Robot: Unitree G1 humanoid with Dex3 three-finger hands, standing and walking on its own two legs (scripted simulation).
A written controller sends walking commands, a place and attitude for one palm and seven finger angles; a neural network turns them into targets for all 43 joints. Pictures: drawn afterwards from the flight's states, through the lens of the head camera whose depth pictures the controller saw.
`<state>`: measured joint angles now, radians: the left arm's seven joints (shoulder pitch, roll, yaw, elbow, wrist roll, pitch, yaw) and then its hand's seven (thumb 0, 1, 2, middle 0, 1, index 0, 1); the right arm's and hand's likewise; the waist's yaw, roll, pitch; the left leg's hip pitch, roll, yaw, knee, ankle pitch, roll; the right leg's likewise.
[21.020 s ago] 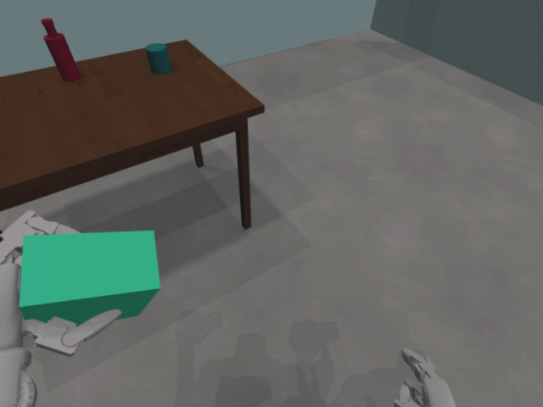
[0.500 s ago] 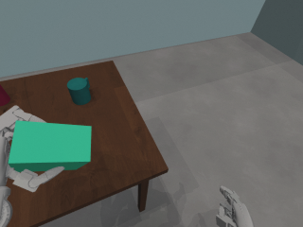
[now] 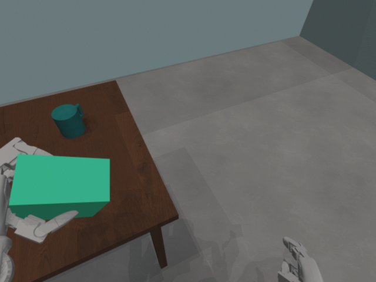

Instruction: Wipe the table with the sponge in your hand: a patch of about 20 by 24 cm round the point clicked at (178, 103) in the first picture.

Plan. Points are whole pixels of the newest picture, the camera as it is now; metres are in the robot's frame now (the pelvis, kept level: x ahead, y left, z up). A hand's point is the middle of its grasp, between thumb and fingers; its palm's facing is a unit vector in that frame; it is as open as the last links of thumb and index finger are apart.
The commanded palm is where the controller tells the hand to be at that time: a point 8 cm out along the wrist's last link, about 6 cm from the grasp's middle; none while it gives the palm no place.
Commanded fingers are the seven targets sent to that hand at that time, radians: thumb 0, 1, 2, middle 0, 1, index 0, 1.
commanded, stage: come to a stop and stand still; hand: left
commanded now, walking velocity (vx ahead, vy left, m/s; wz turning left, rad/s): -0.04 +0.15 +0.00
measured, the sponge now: (75, 190) +0.24 +0.20 +0.14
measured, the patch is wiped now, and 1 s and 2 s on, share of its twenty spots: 0.00 0.00 0.00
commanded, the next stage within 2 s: look again from close up in 1.66 s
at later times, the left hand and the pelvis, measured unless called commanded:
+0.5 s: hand (34, 212) +0.19 +0.24 +0.16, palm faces +0.38 -0.82 -0.43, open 10.6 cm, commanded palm +0.14 +0.28 +0.18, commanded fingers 0.00 0.10 1.30 -1.20 -1.60 -1.20 -1.60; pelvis -0.02 -0.01 +0.00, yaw +1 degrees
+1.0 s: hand (28, 214) +0.19 +0.24 +0.16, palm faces +0.31 -0.83 -0.46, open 10.6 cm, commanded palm +0.13 +0.29 +0.18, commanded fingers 0.00 0.10 1.30 -1.20 -1.60 -1.20 -1.60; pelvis -0.04 +0.01 +0.00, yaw +0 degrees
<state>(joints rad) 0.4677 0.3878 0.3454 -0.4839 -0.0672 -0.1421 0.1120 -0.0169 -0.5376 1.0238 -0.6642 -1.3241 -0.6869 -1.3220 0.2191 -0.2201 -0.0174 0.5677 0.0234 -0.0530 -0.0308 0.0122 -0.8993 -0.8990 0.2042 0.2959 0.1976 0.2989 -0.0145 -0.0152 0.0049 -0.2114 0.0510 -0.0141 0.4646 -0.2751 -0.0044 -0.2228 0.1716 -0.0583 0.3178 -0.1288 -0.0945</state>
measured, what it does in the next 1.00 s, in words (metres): stands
